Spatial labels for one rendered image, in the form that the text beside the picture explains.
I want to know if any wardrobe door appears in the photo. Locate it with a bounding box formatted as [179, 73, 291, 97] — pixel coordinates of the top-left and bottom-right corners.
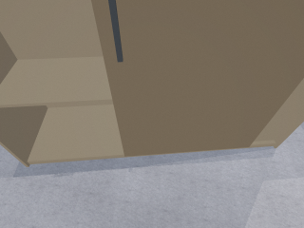
[254, 78, 304, 142]
[91, 0, 304, 157]

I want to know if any handle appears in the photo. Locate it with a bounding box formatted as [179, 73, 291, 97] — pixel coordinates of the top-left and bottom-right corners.
[108, 0, 124, 63]

